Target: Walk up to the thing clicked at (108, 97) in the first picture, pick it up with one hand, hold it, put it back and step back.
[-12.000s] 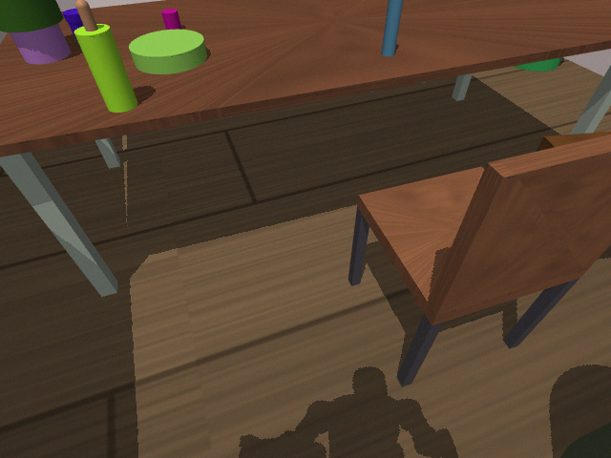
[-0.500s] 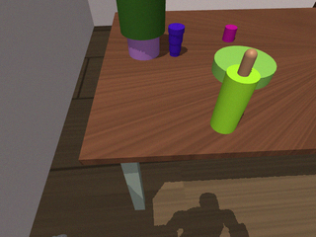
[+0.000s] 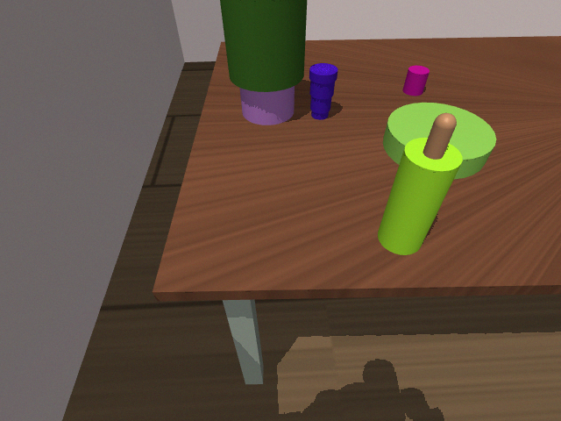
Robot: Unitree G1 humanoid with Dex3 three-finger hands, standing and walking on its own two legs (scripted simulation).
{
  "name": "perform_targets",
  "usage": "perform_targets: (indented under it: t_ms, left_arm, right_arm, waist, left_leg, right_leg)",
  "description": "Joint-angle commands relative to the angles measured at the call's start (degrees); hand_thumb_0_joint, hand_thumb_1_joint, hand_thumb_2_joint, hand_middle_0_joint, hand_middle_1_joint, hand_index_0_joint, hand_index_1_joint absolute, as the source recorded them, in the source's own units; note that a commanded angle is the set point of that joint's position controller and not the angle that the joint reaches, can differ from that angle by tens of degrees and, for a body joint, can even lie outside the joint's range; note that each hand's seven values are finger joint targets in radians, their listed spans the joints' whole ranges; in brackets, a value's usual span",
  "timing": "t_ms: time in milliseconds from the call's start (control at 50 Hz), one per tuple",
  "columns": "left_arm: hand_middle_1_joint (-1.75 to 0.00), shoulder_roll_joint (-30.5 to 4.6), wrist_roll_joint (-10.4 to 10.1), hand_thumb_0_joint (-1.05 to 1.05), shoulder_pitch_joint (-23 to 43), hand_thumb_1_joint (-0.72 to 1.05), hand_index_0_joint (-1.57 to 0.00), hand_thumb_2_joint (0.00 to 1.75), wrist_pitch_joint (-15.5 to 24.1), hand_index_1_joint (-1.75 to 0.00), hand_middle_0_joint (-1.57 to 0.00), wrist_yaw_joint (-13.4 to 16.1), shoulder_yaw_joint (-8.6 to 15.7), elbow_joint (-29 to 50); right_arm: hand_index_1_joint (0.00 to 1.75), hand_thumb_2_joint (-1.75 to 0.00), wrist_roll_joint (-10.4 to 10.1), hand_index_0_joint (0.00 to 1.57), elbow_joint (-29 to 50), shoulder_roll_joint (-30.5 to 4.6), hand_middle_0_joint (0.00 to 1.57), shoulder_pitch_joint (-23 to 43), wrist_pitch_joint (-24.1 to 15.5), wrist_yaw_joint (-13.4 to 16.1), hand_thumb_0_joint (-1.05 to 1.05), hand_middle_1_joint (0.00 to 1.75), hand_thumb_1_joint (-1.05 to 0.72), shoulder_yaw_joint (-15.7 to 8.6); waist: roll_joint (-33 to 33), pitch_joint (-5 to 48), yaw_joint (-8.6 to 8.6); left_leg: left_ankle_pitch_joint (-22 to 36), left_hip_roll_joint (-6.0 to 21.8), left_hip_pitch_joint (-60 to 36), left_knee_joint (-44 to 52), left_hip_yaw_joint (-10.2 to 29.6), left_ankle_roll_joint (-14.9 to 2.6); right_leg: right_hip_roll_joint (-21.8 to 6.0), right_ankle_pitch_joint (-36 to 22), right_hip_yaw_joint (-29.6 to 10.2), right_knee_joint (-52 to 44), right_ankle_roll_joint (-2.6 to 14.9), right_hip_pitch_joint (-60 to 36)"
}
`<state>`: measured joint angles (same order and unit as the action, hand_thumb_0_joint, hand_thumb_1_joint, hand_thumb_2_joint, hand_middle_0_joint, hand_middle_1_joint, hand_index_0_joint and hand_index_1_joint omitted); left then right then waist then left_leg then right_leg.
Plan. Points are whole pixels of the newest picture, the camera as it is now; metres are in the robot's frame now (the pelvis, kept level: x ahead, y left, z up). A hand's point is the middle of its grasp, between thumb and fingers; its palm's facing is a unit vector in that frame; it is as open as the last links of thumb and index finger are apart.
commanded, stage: walk up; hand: right
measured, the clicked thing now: (419, 187) +0.46 -0.21 +0.10
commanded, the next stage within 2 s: stand in 0.50 s
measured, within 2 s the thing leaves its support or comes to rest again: neither
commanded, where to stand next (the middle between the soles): +0.04 +0.01 m, yaw +0 degrees
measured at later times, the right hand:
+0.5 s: hand out of the picture +0.11 -0.24 -0.15, palm faces -0.06 +0.94 -0.35, open 7.4 cm
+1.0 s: hand out of the picture +0.08 -0.25 -0.15, palm faces -0.03 +0.94 -0.33, open 7.4 cm
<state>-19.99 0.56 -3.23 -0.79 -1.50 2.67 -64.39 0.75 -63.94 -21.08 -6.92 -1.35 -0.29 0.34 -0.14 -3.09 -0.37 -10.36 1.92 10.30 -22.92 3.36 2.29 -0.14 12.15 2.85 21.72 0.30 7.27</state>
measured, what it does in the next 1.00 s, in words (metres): stands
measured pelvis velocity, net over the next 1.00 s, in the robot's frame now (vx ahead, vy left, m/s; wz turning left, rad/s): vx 0.01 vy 0.00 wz -0.01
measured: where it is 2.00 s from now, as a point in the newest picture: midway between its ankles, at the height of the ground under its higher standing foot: outside the picture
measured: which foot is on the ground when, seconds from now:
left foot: down 0.00-1.00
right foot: down 0.00-1.00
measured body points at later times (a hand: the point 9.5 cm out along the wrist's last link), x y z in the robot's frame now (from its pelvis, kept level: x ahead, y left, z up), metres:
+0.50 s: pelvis +0.01 +0.01 +0.00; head +0.02 +0.01 +0.45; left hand +0.09 +0.31 -0.13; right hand +0.12 -0.29 -0.13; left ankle +0.03 +0.15 -0.74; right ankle +0.00 -0.12 -0.74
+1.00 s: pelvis +0.01 +0.00 +0.00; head +0.01 +0.00 +0.45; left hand +0.09 +0.31 -0.13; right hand +0.08 -0.30 -0.13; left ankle +0.03 +0.15 -0.74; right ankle +0.00 -0.12 -0.74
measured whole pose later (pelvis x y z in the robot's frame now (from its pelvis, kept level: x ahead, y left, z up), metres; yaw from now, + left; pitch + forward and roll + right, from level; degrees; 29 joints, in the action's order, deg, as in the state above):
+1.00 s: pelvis +0.01 +0.00 +0.00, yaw -1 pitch -3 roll +0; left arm -20.1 0.7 -6.1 0.6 -0.6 0.6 -65.1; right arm 0.7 -64.9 -20.4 -6.1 -0.3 -0.8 0.2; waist -0.4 -2.5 -0.4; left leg -8.6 1.3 6.9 -17.9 2.4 1.9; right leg -0.9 11.0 2.0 18.4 -0.3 4.9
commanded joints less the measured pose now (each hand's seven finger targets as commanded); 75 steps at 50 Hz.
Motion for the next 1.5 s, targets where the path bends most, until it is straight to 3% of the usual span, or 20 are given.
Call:
perform_targets:
  t_ms: [0, 460, 480, 640, 780, 940, 1020, 1180, 1280, 1320, 1480]
  left_arm:
    - [-0.3, -12.3, -0.3, 0.0, 4.3, 0.9, -0.2, 0.9, 1.5, -0.3, -0.2, 0.9, 2.1, 4.0]
    - [-0.3, -11.8, 0.0, 0.0, 2.5, 0.9, -0.2, 0.9, 1.3, -0.3, -0.2, 1.2, 2.2, 3.4]
    - [-0.3, -11.3, 0.0, 0.0, 1.6, 0.9, -0.2, 0.9, 1.8, -0.3, -0.2, 1.3, 0.9, 2.9]
    - [-0.3, -12.1, -0.1, 0.0, 1.0, 0.9, -0.2, 0.9, 2.8, -0.3, -0.2, 1.7, 0.3, 2.4]
    - [-0.3, -12.5, -0.1, 0.0, 0.2, 0.9, -0.2, 0.9, 2.9, -0.3, -0.2, 1.8, 0.1, 2.5]
    - [-0.3, -12.7, -0.1, 0.0, -0.2, 0.9, -0.2, 0.9, 2.7, -0.3, -0.2, 1.7, -0.1, 2.5]
    - [-0.3, -13.0, -0.1, 0.0, -0.2, 0.9, -0.2, 0.9, 2.9, -0.3, -0.2, 1.8, -0.1, 2.9]
    - [-0.3, -13.1, -0.1, 0.0, -0.6, 0.9, -0.2, 0.9, 2.8, -0.3, -0.2, 1.8, -0.2, 2.9]
    - [-0.3, -12.9, -0.1, 0.0, -1.1, 0.9, -0.2, 0.9, 2.5, -0.3, -0.2, 1.7, -0.3, 2.8]
    - [-0.3, -13.1, 0.0, 0.0, -1.0, 0.9, -0.2, 0.9, 2.8, -0.3, -0.2, 1.7, -0.3, 3.0]
    - [-0.3, -13.4, -0.2, 0.0, -1.1, 0.9, -0.2, 0.9, 2.8, -0.3, -0.2, 1.8, -0.3, 3.2]
  right_arm:
    - [0.3, -0.9, -0.2, 0.2, 3.8, -12.1, 0.2, 3.3, -1.5, 1.2, 0.0, 0.3, -0.9, -2.4]
    - [0.3, -0.9, -0.2, 0.2, 4.0, -11.3, 0.2, 4.7, -1.0, 1.3, 0.0, 0.3, -0.9, -2.8]
    - [0.3, -0.9, 0.1, 0.2, 3.7, -11.2, 0.2, 5.5, -0.7, 1.2, 0.0, 0.3, -0.9, -2.6]
    - [0.3, -0.9, -0.2, 0.2, 3.4, -11.1, 0.2, 5.4, -0.4, 0.7, 0.0, 0.3, -0.9, -2.6]
    - [0.3, -0.9, -0.2, 0.2, 3.2, -11.5, 0.2, 4.9, -0.3, 0.6, 0.0, 0.3, -0.9, -2.5]
    - [0.3, -0.9, -0.3, 0.2, 2.6, -11.3, 0.2, 4.1, -0.3, 0.5, 0.0, 0.3, -0.9, -2.3]
    - [0.3, -0.9, -0.2, 0.2, 2.6, -11.5, 0.2, 3.8, -0.3, 0.5, 0.0, 0.3, -0.9, -2.3]
    - [0.3, -0.9, -0.2, 0.2, 2.4, -11.4, 0.2, 3.2, -0.2, 0.5, 0.0, 0.3, -0.9, -2.1]
    - [0.3, -0.9, -0.2, 0.2, 2.3, -11.8, 0.2, 3.3, -0.2, 0.5, 0.0, 0.3, -0.9, -2.2]
    - [0.3, -0.9, -0.1, 0.2, 2.4, -11.6, 0.2, 2.8, -0.3, 0.5, 0.0, 0.3, -0.9, -2.2]
    - [0.3, -0.9, -0.2, 0.2, 2.3, -11.5, 0.2, 2.5, -0.3, 0.5, 0.0, 0.3, -0.9, -2.2]
  waist:
    - [-0.7, 5.0, -0.07]
    - [0.1, 6.0, 0.04]
    - [-1.6, 5.3, -0.28]
    - [0.1, 6.2, 0.04]
    - [-0.3, 5.9, 0.1]
    - [0.3, 3.2, 0.03]
    - [0.0, 4.7, 0.24]
    - [0.0, 4.4, 0.3]
    - [-0.9, 2.6, 0.1]
    - [0.0, 4.3, 0.29]
    - [0.1, 4.1, 0.31]
  left_leg:
    - [8.5, 4.4, 0.3, 3.2, 3.6, -3.38]
    - [12.2, 4.6, -1.2, 3.7, 3.9, -3.45]
    - [13.0, 5.0, -2.5, 4.7, 4.2, -2.9]
    - [13.3, 5.2, -4.2, 5.6, 3.8, -3.0]
    - [11.2, 5.2, -4.4, 6.1, 3.2, -3.04]
    - [6.5, 5.0, -3.2, 7.8, 3.5, -2.77]
    - [8.4, 5.1, -3.7, 7.0, 3.3, -3.02]
    - [7.7, 5.1, -3.9, 7.0, 3.0, -2.98]
    - [5.3, 5.0, -2.9, 8.0, 3.3, -2.66]
    - [7.0, 5.1, -3.8, 7.0, 3.0, -2.9]
    - [7.7, 5.2, -4.3, 7.0, 2.7, -2.79]
  right_leg:
    - [-7.1, -3.3, -5.9, -4.6, 1.52, -1.9]
    - [-7.4, -6.4, -4.2, -4.6, 0.81, -3.8]
    - [-7.8, -7.8, -5.4, -5.5, 0.77, -2.5]
    - [-8.0, -10.4, -5.5, -6.1, 0.4, -4.1]
    - [-8.1, -9.2, -5.8, -6.4, 0.48, -3.6]
    - [-7.6, -3.5, -6.0, -7.2, 0.68, -1.6]
    - [-8.0, -7.0, -6.5, -6.9, 0.64, -2.6]
    - [-7.8, -6.8, -6.5, -6.8, 0.69, -2.0]
    - [-7.2, -2.8, -6.4, -7.2, 0.8, -0.4]
    - [-7.7, -5.8, -6.8, -7.0, 0.79, -1.3]
    - [-7.6, -6.8, -7.0, -6.9, 0.84, -1.3]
